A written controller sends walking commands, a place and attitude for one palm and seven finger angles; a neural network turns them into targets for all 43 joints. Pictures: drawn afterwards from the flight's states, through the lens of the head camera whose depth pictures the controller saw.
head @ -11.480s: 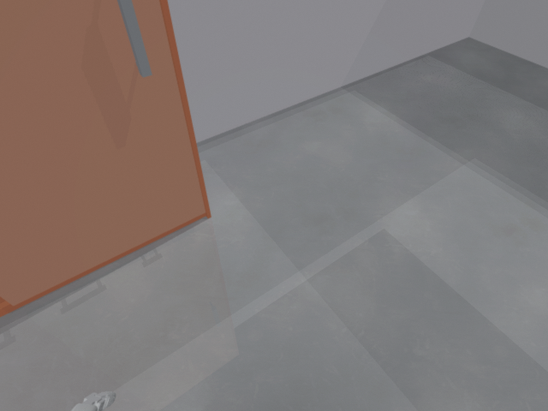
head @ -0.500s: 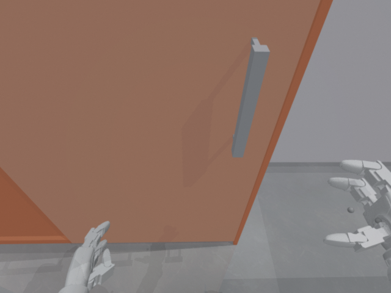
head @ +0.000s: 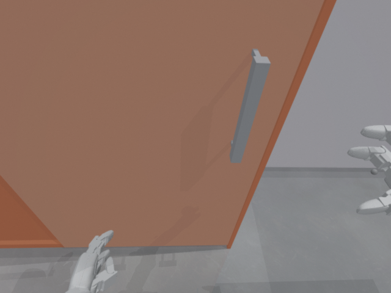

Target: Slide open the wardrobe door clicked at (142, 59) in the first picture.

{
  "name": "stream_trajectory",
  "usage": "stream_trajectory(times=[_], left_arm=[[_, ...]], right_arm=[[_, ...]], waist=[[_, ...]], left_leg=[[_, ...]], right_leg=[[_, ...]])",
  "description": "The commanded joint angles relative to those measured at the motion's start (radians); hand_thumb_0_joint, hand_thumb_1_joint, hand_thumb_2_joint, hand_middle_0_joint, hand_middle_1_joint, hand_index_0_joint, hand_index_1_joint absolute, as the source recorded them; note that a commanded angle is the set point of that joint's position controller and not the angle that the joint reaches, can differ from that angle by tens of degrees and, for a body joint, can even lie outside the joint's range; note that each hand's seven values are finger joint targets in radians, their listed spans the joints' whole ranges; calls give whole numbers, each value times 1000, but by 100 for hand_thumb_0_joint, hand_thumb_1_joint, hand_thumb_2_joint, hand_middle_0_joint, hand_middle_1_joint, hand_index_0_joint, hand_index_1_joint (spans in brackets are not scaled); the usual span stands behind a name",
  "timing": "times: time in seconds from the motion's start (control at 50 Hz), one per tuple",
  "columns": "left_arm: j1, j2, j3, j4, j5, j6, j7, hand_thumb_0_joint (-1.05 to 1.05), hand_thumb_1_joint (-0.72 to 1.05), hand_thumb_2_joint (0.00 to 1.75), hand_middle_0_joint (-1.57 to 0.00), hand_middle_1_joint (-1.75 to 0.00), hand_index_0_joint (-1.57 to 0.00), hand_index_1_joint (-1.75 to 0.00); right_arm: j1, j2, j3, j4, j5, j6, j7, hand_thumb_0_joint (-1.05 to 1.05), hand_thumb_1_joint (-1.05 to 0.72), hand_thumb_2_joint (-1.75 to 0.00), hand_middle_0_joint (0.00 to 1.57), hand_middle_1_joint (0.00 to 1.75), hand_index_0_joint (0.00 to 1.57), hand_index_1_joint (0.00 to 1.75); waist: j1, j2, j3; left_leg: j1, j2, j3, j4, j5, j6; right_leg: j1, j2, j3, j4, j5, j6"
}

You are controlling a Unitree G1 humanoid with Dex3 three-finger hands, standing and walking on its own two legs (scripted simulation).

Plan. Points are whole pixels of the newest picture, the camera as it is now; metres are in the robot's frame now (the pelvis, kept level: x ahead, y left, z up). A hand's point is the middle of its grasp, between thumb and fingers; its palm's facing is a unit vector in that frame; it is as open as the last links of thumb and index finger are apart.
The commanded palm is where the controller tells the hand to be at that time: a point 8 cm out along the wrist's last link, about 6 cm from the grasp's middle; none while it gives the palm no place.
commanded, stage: raise the hand with hooked fingers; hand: right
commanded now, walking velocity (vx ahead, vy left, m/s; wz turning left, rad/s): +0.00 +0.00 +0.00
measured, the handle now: (244, 112) +0.47 -0.10 +0.15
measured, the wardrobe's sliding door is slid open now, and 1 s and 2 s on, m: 0.00 0.00 0.00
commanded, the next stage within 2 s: move the hooked fingers beside the handle in 0.38 s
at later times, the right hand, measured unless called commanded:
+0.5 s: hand (352, 175) +0.28 -0.25 +0.17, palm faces +0.06 +0.99 -0.09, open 14.0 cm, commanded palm +0.25 -0.30 +0.18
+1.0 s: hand (333, 162) +0.31 -0.23 +0.16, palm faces +0.04 +1.00 -0.06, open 14.0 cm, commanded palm +0.28 -0.27 +0.17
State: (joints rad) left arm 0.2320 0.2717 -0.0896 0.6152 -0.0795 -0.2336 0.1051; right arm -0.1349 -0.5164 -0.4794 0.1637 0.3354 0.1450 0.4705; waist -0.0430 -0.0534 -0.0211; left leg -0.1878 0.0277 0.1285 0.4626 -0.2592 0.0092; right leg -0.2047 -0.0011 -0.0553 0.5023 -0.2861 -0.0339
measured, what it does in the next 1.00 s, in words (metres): stands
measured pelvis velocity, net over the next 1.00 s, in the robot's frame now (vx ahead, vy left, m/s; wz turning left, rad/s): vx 0.00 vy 0.01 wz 0.02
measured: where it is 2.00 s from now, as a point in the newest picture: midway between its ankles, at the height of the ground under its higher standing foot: outside the picture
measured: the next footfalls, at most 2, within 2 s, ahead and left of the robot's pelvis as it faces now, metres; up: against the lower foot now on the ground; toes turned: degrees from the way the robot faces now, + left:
none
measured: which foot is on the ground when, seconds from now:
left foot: down 0.00-1.00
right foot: down 0.00-1.00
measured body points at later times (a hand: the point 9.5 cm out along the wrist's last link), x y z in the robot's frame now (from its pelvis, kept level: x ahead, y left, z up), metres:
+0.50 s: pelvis +0.00 +0.02 +0.00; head -0.01 +0.04 +0.45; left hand +0.19 +0.26 -0.07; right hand +0.28 -0.31 +0.17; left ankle -0.01 +0.11 -0.74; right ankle -0.01 -0.09 -0.74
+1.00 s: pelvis +0.00 +0.01 +0.00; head -0.01 +0.03 +0.45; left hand +0.17 +0.25 -0.08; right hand +0.31 -0.29 +0.17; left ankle -0.01 +0.11 -0.74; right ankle -0.01 -0.09 -0.74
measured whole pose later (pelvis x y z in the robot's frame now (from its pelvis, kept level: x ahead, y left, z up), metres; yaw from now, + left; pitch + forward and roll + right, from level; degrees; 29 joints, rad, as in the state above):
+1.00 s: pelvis +0.00 +0.01 +0.00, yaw +1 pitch -1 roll +0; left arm 0.23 0.27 -0.06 0.62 -0.09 -0.22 0.12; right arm -0.19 -0.43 -0.40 0.21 0.30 0.13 0.37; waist -0.02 -0.05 -0.03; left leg -0.22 0.01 0.12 0.50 -0.28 0.03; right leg -0.22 -0.02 -0.06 0.52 -0.30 -0.02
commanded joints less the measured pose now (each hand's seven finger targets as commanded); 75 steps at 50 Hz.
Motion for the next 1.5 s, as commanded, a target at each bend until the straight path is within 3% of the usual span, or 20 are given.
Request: stream_trajectory(times=[0.0,0.12,0.22,0.26,0.3,0.42,0.5,0.54,0.6,0.68,0.72,0.76,0.78,0.8,0.92,1.0,1.14,1.24,1.34,1.48], left_arm=[[-131,124,63,-174,-6,-55,-4,0,90,90,-20,-30,-20,-30],[-139,115,66,-181,-1,-62,5,0,90,90,-20,-30,-20,-30],[-129,117,68,-158,-3,-64,12,0,90,90,-20,-30,-20,-30],[-133,118,71,-158,-8,-64,15,0,90,90,-20,-30,-20,-30],[-130,120,73,-159,-7,-59,15,0,90,90,-20,-30,-20,-30],[-144,118,71,-167,-9,-59,15,0,90,90,-20,-30,-20,-30],[-135,121,71,-156,-11,-54,20,0,90,90,-20,-30,-20,-30],[-141,114,69,-160,-14,-56,24,0,90,90,-20,-30,-20,-30],[-139,113,69,-160,-12,-61,26,0,90,90,-20,-30,-20,-30],[-138,113,70,-157,-12,-60,25,0,90,90,-20,-30,-20,-30],[-135,119,72,-153,-9,-53,21,0,90,90,-20,-30,-20,-30],[-144,112,70,-162,-10,-53,19,0,90,90,-20,-30,-20,-30],[-144,111,68,-163,-11,-52,20,0,90,90,-20,-30,-20,-30],[-136,113,70,-156,-11,-48,18,0,90,90,-20,-30,-20,-30],[-133,113,74,-159,-8,-47,19,0,90,90,-20,-30,-20,-30],[-125,115,73,-148,-9,-40,21,0,90,90,-20,-30,-20,-30],[-124,112,72,-139,-11,-31,25,0,90,90,-20,-30,-20,-30],[-115,113,73,-136,-9,-18,22,0,90,90,-20,-30,-20,-30],[-107,116,76,-136,-8,-1,16,0,90,90,-20,-30,-20,-30],[-93,115,79,-135,-8,17,12,0,90,90,-20,-30,-20,-30]], right_arm=[[-183,-236,-87,-174,36,-33,7,0,50,-30,30,120,30,120],[-252,-292,-142,-310,27,-82,-40,0,50,-30,30,120,30,120],[-216,-253,-119,-224,26,-78,-40,0,50,-30,30,120,30,120],[-235,-241,-101,-215,26,-67,-31,0,50,-30,30,120,30,120],[-214,-247,-101,-196,27,-58,-26,0,50,-30,30,120,30,120],[-225,-258,-116,-216,36,-73,-22,0,50,-30,30,120,30,120],[-245,-277,-118,-182,31,-72,-28,0,50,-30,30,120,30,120],[-325,-221,-55,-185,27,-75,-29,0,50,-30,30,120,30,120],[-335,-213,-31,-205,18,-86,-39,0,50,-30,30,120,30,120],[-327,-218,-51,-173,11,-85,-56,0,50,-30,30,120,30,120],[-314,-231,-71,-143,11,-79,-64,0,50,-30,30,120,30,120],[-315,-221,-65,-164,7,-75,-72,0,50,-30,30,120,30,120],[-330,-205,-48,-167,5,-73,-77,0,50,-30,30,120,30,120],[-344,-195,-30,-155,4,-72,-80,0,50,-30,30,120,30,120],[-372,-185,-24,-184,-6,-84,-103,0,50,-30,30,120,30,120],[-398,-157,13,-155,-12,-80,-116,0,50,-30,30,120,30,120],[-519,-118,66,-142,-30,-85,-153,0,50,-30,30,120,30,120],[-555,-103,88,-113,-44,-85,-170,0,50,-30,30,120,30,120],[-540,-114,67,-57,-48,-79,-186,0,50,-30,30,120,30,120],[-623,-76,113,-45,-59,-84,-201,0,50,-30,30,120,30,120]], waist=[[-7,17,-151],[-9,-72,-228],[3,-22,-160],[8,-43,-163],[6,6,-164],[5,15,-196],[11,10,-169],[28,-5,-159],[22,-24,-188],[14,-22,-201],[11,29,-193],[3,-25,-203],[9,-30,-193],[18,17,-183],[15,-20,-218],[24,14,-181],[41,-11,-194],[39,-17,-224],[33,33,-232],[49,-5,-241]], left_leg=[[0,-19,-55,-37,234,19],[38,-15,-68,-29,260,16],[18,-9,-75,-36,290,7],[9,-5,-82,-36,279,4],[22,1,-94,-38,291,-2],[30,6,-101,-25,300,-11],[13,8,-109,-31,271,-13],[-20,4,-104,-36,226,-10],[-6,7,-106,-30,242,-3],[-3,2,-88,-22,246,1],[12,8,-96,-23,262,-3],[10,6,-85,-15,259,4],[-3,4,-80,-17,249,6],[-1,4,-85,-24,251,2],[1,1,-79,-17,248,8],[-25,-2,-72,-25,211,9],[-39,-1,-72,-29,183,12],[-18,1,-71,-16,236,18],[-1,0,-72,-17,259,16],[-17,0,-75,-11,277,18]], right_leg=[[71,-12,104,-57,254,9],[107,-5,85,-49,279,3],[78,-8,73,-43,264,-3],[80,-5,72,-38,248,-4],[66,-10,71,-26,247,-4],[58,-5,69,-12,240,-6],[44,-9,69,-9,222,-4],[55,-5,72,-16,192,-6],[77,-7,74,-11,210,-6],[76,-4,78,-25,219,-5],[50,-8,76,-22,224,-6],[62,-5,75,-28,231,-3],[67,-6,75,-31,227,-2],[63,-12,72,-27,227,-4],[86,-11,76,-36,237,-3],[79,-18,83,-45,213,-1],[101,-17,91,-58,193,1],[112,-16,91,-55,250,3],[96,-17,82,-53,261,1],[109,-17,79,-45,282,3]])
